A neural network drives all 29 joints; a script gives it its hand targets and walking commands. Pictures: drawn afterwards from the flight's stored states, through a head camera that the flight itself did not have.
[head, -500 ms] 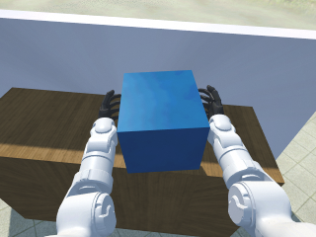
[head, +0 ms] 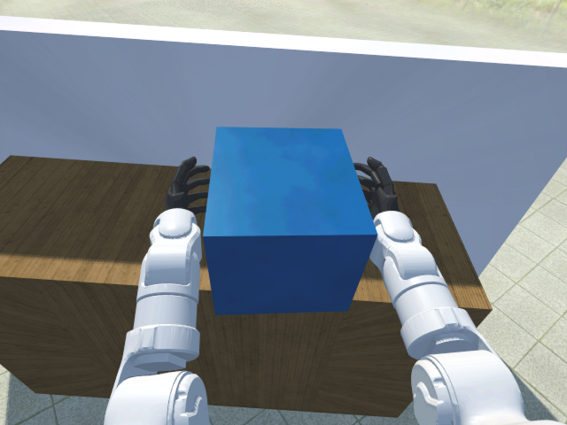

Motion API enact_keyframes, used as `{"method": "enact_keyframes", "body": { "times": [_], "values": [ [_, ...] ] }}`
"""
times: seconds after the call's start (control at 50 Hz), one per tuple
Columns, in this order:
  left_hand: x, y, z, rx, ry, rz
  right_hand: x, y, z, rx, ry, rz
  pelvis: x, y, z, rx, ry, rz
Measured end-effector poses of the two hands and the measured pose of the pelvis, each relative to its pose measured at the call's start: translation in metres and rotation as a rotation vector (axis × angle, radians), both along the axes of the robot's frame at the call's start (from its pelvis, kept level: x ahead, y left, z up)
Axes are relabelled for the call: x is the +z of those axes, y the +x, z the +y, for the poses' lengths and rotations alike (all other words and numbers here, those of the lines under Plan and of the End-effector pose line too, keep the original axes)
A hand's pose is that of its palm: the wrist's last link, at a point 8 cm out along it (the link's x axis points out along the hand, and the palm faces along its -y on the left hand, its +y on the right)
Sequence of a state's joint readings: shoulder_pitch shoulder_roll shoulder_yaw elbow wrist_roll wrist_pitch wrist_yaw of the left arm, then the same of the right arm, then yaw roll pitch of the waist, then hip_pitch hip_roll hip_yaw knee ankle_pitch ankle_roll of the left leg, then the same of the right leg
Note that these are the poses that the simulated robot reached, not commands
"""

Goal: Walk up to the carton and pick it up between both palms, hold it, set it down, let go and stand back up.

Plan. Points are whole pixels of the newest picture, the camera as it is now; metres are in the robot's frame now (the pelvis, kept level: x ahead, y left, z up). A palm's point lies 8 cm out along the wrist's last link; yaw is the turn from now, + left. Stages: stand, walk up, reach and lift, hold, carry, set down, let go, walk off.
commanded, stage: reach and lift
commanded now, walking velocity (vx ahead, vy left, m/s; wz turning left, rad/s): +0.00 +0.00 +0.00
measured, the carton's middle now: (281, 217) +0.39 +0.00 +0.11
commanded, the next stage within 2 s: hold in 1.00 s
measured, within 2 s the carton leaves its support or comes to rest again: neither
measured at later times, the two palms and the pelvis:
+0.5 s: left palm (180, 205) +0.38 +0.14 +0.15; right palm (382, 203) +0.38 -0.15 +0.15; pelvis +0.01 +0.00 +0.00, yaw +0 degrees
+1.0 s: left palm (177, 197) +0.38 +0.14 +0.16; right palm (384, 199) +0.37 -0.15 +0.16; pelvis +0.02 +0.00 +0.00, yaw +1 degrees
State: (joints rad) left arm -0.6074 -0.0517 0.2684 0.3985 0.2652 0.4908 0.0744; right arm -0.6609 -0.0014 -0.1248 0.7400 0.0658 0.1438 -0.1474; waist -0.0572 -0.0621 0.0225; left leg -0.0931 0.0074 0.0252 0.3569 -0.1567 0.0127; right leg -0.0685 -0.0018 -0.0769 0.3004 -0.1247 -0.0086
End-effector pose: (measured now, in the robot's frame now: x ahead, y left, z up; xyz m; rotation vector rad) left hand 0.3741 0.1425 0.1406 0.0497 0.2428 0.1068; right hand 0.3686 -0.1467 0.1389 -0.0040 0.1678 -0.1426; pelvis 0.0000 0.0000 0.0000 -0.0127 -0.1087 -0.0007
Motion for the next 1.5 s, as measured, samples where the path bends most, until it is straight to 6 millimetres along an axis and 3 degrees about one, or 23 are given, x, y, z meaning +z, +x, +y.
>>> {"method": "enact_keyframes", "body": {
  "times": [0.22,0.58,0.8,1.1,1.3,1.5],
  "values": [
    [0.008,0.001,-0.001,0.003,0.022,0.004,0.006,0.003,-0.001,0.008,0.006,0.002,0.0,-0.001,0.0,0.001,0.003,0.011],
    [0.008,0.008,0.0,-0.004,0.021,-0.016,0.009,0.01,0.0,0.009,-0.003,-0.021,0.0,0.016,0.0,0.009,-0.004,-0.012],
    [0.019,0.007,0.001,-0.001,0.025,-0.042,0.016,0.009,0.0,0.009,0.004,-0.049,0.0,0.022,0.0,0.021,-0.008,-0.035],
    [0.03,0.0,0.001,0.002,0.024,-0.052,0.025,0.004,0.0,0.014,0.006,-0.06,0.0,0.015,-0.001,0.012,-0.006,-0.043],
    [0.043,-0.016,0.017,0.052,0.002,-0.057,0.043,0.002,0.017,0.058,0.009,-0.067,0.0,0.008,-0.004,0.014,-0.001,-0.061],
    [0.046,-0.013,0.018,0.039,0.009,-0.05,0.042,0.002,0.017,0.048,0.019,-0.06,0.0,0.003,-0.006,0.03,0.0,-0.057]
  ]
}}
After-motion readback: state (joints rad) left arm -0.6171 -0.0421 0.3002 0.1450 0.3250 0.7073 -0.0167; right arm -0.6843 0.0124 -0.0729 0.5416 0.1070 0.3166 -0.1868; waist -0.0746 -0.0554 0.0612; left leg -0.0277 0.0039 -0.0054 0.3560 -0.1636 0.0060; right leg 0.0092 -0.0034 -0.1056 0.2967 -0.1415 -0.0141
